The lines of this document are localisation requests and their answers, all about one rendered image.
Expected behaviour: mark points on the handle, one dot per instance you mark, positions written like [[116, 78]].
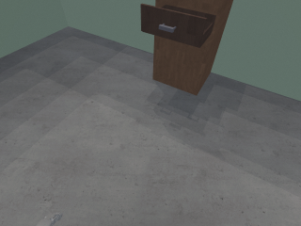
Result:
[[167, 28]]

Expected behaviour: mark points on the left robot hand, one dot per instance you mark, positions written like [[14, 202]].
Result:
[[50, 219]]

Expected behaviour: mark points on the drawer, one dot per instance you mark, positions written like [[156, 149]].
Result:
[[192, 27]]

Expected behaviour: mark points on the cabinet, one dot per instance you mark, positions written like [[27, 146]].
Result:
[[183, 66]]

